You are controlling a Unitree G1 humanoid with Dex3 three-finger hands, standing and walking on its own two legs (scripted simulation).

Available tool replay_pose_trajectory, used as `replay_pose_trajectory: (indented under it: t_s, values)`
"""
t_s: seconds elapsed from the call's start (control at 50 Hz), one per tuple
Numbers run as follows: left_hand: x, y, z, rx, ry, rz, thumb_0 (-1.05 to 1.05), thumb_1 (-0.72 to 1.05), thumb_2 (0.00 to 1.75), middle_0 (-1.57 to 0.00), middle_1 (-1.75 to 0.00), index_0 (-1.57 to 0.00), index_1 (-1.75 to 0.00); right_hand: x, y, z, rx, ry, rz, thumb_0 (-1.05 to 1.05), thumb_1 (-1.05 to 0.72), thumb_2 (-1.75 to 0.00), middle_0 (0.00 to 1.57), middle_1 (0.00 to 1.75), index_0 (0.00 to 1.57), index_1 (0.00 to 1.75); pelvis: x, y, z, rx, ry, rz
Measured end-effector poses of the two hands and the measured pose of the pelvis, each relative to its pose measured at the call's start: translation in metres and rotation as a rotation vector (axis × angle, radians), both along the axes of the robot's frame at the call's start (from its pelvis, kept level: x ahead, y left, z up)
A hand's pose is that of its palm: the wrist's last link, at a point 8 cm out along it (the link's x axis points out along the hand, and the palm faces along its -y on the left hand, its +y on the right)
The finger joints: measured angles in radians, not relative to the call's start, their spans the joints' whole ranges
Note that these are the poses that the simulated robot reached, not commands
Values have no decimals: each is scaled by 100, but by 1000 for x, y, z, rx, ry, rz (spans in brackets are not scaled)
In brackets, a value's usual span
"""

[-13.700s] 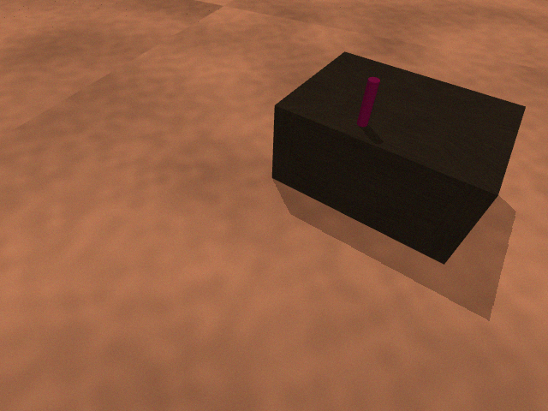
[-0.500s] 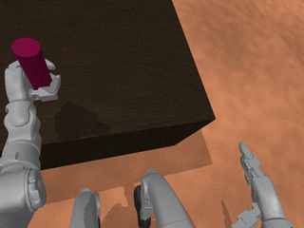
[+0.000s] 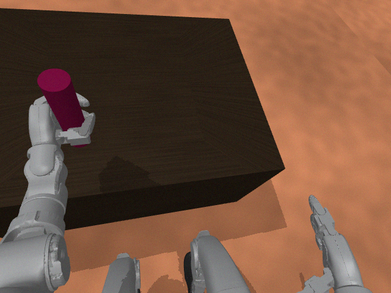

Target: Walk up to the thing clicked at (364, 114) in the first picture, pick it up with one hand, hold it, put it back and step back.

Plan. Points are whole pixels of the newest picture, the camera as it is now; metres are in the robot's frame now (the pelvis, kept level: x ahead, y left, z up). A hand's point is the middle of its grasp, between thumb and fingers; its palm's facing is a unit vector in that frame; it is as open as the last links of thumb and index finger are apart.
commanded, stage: lift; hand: left
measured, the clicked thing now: (69, 114) +0.47 +0.17 +0.02
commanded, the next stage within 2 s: hold in 1.12 s
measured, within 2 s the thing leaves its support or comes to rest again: neither
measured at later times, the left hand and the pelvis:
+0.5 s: hand (65, 134) +0.40 +0.16 +0.08, palm faces +0.07 -1.00 -0.02, open 6.1 cm; pelvis +0.01 +0.00 +0.05, yaw +1 degrees
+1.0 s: hand (53, 128) +0.39 +0.16 +0.12, palm faces +0.07 -1.00 -0.03, open 6.1 cm; pelvis +0.03 +0.00 +0.07, yaw +0 degrees
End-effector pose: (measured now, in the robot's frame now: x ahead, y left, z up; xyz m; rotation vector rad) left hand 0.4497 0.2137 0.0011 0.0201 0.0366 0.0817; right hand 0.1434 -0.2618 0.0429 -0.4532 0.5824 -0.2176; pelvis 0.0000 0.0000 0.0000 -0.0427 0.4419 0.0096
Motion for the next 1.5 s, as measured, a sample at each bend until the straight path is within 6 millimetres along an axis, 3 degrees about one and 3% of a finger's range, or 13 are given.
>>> replay_pose_trajectory:
  t_s: [0.28, 0.52, 0.94, 1.16, 1.5]
  values:
    - [-49, -2, 57, 12, -27, 1, -3, 0, 123, -96, -116, -99, -118, 7, 1, 4, 108, -16, -21, -1, 54, -6, 6, 5, 6, 5, 7, -2, 30, 23, -103, -3]
    - [-79, -2, 83, -2, -33, -9, -3, -1, 124, -96, -115, -99, -118, 9, 5, 17, 132, -10, -18, -1, 56, -5, 5, 5, 6, 5, 9, -4, 50, 35, -171, -1]
    - [-88, 3, 118, 4, -37, -3, -3, 0, 124, -96, -115, -99, -118, 17, 17, -1, 214, 73, -67, -1, 56, -5, 5, 5, 6, 5, 26, 3, 66, 36, -210, -12]
    - [-93, 0, 129, -2, -40, -2, -3, 0, 123, -96, -116, -99, -118, 29, 12, 0, 218, 79, -72, -1, 56, -5, 5, 5, 6, 5, 33, 1, 72, 41, -226, -10]
    - [-110, -9, 143, 2, -42, 5, -3, 0, 123, -96, -115, -99, -118, 27, 6, -4, 245, 87, -79, -1, 55, -5, 5, 5, 6, 5, 31, -7, 78, 48, -260, -6]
